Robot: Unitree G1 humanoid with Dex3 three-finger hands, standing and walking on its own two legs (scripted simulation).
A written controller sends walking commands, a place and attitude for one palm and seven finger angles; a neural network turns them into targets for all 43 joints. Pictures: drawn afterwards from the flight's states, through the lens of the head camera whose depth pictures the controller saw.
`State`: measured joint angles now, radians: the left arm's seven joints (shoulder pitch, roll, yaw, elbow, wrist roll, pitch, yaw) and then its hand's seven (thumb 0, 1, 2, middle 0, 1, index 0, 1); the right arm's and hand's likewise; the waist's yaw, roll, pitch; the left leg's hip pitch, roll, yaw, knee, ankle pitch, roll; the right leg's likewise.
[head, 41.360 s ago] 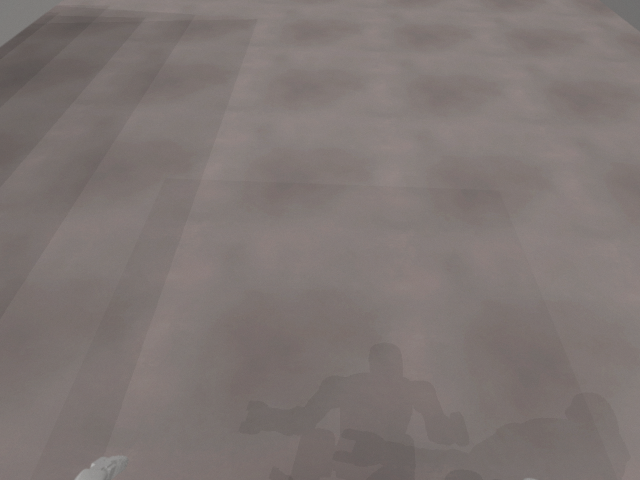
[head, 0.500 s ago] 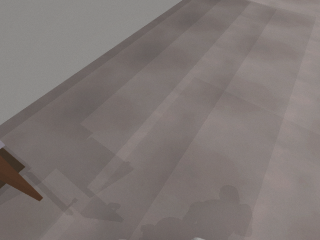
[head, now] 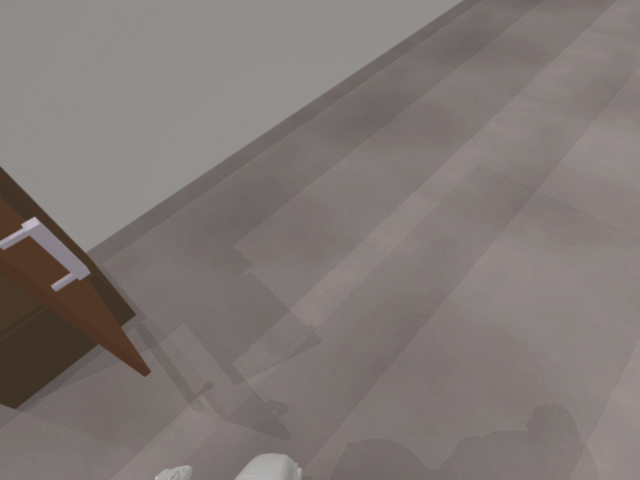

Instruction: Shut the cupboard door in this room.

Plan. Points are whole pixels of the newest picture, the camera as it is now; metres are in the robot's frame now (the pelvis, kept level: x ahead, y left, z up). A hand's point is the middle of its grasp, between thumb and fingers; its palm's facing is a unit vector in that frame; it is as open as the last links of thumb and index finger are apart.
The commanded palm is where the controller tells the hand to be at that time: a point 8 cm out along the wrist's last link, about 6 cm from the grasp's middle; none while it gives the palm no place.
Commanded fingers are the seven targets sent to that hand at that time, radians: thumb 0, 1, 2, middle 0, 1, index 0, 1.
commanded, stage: stand and wait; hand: left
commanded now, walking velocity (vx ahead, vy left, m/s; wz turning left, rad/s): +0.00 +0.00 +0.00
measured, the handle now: (47, 258) +0.44 +0.49 -0.03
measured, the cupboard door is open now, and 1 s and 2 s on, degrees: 88 88 88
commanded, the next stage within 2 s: turn or walk to find it in 0.16 s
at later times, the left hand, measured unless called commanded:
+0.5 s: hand out of the picture +0.01 +0.23 -0.17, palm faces +0.20 -0.95 -0.24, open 7.4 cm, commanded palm none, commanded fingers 0.00 0.90 0.90 -0.20 -0.30 -0.20 -0.30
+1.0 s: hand out of the picture -0.06 +0.23 -0.19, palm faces +0.44 -0.87 -0.22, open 7.4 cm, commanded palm none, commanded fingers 0.00 0.90 0.90 -0.20 -0.30 -0.20 -0.30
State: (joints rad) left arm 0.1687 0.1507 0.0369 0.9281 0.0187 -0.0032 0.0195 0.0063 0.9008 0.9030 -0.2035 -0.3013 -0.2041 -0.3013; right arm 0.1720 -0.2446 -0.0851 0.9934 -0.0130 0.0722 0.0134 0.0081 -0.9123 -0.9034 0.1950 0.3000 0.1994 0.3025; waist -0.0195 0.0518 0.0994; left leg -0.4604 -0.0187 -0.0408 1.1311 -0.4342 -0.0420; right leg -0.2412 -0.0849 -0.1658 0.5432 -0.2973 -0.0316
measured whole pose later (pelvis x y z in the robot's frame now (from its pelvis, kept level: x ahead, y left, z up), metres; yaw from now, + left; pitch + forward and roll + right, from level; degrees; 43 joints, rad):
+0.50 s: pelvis +0.00 +0.03 +0.00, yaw +9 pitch +0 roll +0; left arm 0.19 0.22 0.06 1.02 0.01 0.05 0.01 0.01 0.91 0.90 -0.20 -0.30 -0.20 -0.30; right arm 0.15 -0.18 -0.04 1.01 -0.02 0.02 -0.01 0.00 -0.92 -0.90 0.20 0.30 0.20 0.30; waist 0.01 0.00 0.08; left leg -0.22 -0.01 -0.04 0.47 -0.25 0.01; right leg -0.38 -0.08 -0.07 0.86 -0.48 0.08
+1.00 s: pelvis -0.02 +0.03 -0.02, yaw +25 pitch +1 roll +0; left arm 0.22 0.23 0.06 0.94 0.02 0.02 0.01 0.01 0.90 0.90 -0.21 -0.30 -0.21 -0.30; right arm 0.14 -0.23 -0.06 0.95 -0.01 0.04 0.03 0.01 -0.91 -0.90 0.19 0.30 0.20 0.30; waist 0.00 -0.04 0.11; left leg -0.29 0.02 0.07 0.61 -0.33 0.00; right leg -0.29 -0.19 -0.25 0.69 -0.39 0.06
